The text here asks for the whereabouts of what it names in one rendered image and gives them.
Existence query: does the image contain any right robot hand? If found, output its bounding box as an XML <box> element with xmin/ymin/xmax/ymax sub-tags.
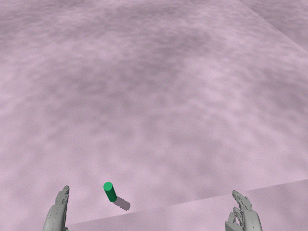
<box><xmin>225</xmin><ymin>190</ymin><xmax>263</xmax><ymax>231</ymax></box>

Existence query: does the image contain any can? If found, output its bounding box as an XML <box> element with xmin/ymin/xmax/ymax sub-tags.
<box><xmin>103</xmin><ymin>182</ymin><xmax>117</xmax><ymax>202</ymax></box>

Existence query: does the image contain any left robot hand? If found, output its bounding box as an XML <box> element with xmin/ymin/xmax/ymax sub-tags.
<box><xmin>43</xmin><ymin>185</ymin><xmax>69</xmax><ymax>231</ymax></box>

